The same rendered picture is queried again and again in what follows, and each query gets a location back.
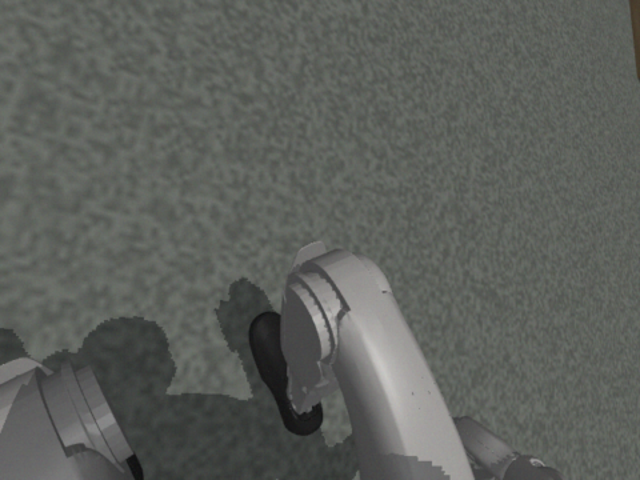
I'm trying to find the right robot foot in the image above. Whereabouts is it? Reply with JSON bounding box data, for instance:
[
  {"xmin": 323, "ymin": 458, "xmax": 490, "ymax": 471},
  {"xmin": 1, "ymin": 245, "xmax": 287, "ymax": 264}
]
[{"xmin": 249, "ymin": 312, "xmax": 323, "ymax": 436}]

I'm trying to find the right robot hand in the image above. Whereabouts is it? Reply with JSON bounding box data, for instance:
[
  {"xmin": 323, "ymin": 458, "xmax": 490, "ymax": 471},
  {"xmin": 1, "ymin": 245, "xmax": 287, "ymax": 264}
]
[{"xmin": 450, "ymin": 413, "xmax": 521, "ymax": 480}]

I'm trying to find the left robot foot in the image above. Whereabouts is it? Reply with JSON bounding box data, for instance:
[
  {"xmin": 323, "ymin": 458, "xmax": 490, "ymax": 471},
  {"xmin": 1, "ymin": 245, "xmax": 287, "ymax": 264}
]
[{"xmin": 126, "ymin": 453, "xmax": 144, "ymax": 480}]

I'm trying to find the right robot arm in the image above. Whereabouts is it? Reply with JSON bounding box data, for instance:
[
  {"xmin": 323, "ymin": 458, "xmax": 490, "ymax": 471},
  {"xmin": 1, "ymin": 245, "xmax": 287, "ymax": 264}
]
[{"xmin": 503, "ymin": 455, "xmax": 568, "ymax": 480}]

